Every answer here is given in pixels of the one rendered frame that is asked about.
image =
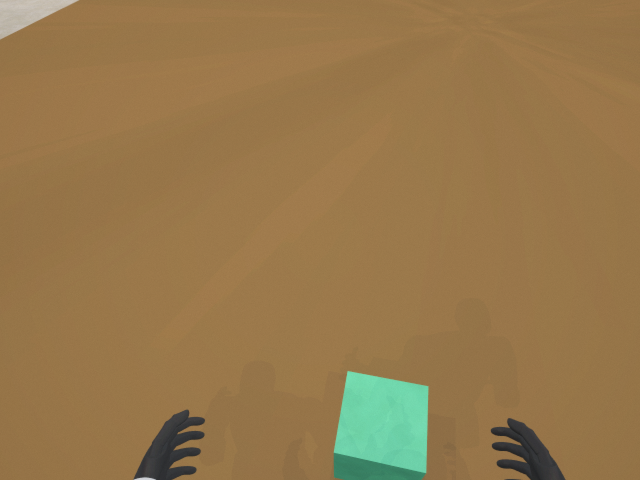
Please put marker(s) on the carton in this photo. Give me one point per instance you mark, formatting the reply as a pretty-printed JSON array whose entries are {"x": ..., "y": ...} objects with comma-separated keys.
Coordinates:
[{"x": 382, "y": 430}]

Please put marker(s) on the left robot hand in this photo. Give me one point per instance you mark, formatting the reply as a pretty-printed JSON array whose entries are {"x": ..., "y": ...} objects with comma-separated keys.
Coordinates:
[{"x": 161, "y": 454}]

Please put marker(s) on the right robot hand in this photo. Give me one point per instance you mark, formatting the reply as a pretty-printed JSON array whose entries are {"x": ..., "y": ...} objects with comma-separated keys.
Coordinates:
[{"x": 540, "y": 465}]

